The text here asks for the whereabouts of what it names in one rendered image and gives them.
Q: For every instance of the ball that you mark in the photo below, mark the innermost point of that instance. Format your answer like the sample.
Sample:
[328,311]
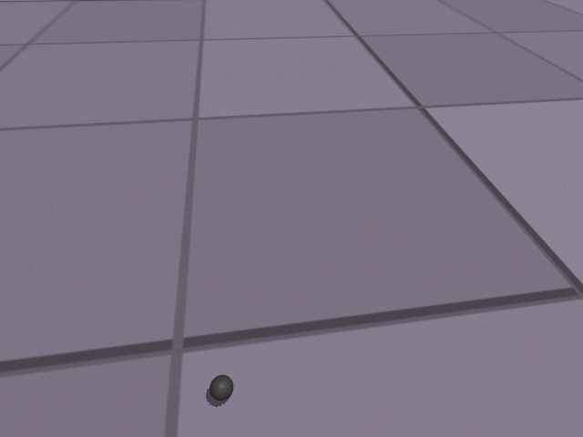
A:
[221,388]

